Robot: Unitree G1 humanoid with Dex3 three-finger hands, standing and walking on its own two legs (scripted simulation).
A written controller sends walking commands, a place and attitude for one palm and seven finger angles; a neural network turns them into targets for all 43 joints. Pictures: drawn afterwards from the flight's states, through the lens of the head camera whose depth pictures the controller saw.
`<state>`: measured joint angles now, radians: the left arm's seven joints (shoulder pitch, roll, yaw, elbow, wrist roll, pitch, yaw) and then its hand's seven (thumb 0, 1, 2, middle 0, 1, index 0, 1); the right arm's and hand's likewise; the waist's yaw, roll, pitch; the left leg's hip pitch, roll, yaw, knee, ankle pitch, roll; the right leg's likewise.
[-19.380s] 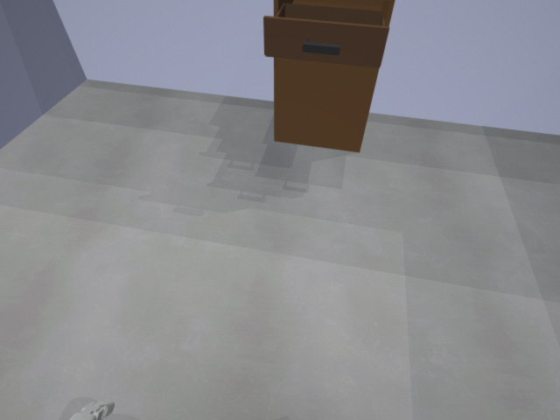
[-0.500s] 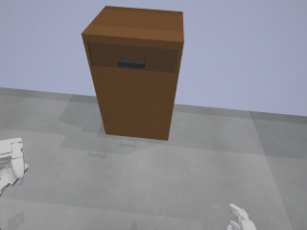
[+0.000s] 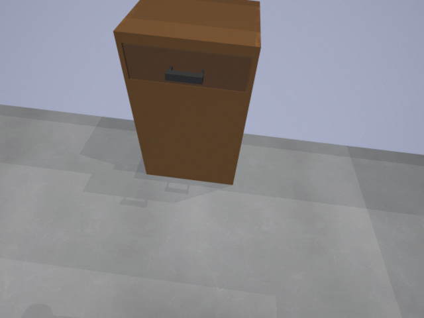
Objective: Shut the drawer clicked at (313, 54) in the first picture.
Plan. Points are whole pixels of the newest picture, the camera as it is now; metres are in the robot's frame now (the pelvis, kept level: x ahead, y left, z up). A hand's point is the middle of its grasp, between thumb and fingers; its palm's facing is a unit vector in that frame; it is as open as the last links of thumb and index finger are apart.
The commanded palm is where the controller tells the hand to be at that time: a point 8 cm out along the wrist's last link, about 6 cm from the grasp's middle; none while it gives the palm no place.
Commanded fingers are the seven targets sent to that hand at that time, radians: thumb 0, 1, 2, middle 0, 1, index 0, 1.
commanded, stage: let the arm hang, fingers relaxed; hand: left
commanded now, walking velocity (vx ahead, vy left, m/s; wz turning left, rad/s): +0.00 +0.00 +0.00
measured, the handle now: (185, 73) +0.92 +0.14 -0.05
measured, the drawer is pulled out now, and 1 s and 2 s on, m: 0.00 0.00 0.00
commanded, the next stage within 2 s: look to check the result in 0.80 s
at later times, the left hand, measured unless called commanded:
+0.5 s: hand out of the picture -0.01 +0.19 -0.17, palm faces +0.03 -0.98 -0.22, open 7.1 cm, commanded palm none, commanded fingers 0.00 0.90 0.90 -0.20 -0.30 -0.20 -0.30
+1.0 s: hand out of the picture +0.00 +0.17 -0.17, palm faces +0.03 -0.98 -0.19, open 7.4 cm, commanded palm none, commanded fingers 0.00 0.90 0.90 -0.20 -0.30 -0.20 -0.30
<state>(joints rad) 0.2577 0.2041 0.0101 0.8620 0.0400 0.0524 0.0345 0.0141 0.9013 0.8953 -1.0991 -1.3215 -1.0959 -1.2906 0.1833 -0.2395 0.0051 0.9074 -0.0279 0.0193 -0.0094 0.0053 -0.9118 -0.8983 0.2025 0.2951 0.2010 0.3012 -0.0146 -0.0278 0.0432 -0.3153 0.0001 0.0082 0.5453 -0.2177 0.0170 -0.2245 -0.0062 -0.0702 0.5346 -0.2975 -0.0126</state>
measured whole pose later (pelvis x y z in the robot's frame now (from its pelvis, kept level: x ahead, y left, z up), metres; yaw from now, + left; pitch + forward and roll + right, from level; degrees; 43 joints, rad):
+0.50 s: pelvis +0.00 +0.01 +0.01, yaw +0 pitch -1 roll +0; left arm 0.28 0.17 0.01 1.15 0.01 0.01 0.03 0.01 0.90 0.90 -0.26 -0.37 -0.26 -0.37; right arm 0.29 -0.13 0.00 1.13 -0.02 0.02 -0.03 0.00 -0.91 -0.90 0.20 0.30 0.20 0.30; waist 0.00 0.02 0.04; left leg -0.25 -0.02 0.02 0.42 -0.15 0.03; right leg -0.17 -0.02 -0.06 0.43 -0.24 0.00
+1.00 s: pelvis +0.01 +0.00 +0.01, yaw +0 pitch -1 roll +0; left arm 0.27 0.14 0.02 1.15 0.01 0.00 0.03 0.00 0.91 0.90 -0.20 -0.30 -0.20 -0.30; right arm 0.28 -0.13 -0.01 1.14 -0.02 0.01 -0.04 0.00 -0.91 -0.90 0.20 0.29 0.20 0.30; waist 0.00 0.01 0.05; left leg -0.23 0.00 0.02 0.42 -0.17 0.01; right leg -0.15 0.00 -0.06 0.41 -0.25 -0.01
